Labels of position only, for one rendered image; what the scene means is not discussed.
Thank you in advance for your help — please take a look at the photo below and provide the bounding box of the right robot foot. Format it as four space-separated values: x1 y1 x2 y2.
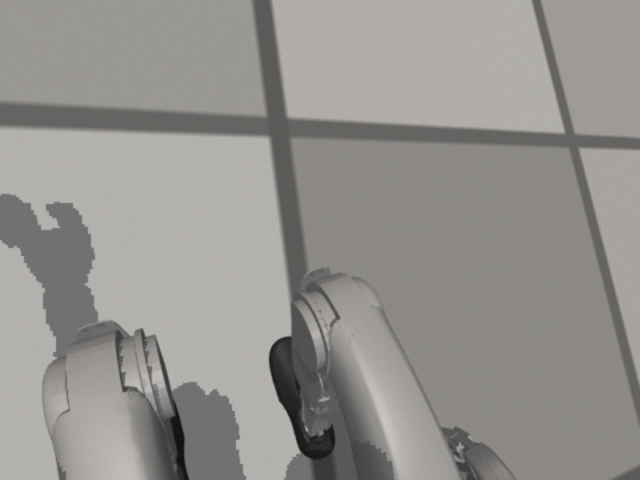
269 336 335 460

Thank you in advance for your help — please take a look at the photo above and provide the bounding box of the left robot foot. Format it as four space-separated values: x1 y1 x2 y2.
170 399 189 480

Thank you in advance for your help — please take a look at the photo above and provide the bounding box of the right robot hand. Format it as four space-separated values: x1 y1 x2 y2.
441 427 517 480

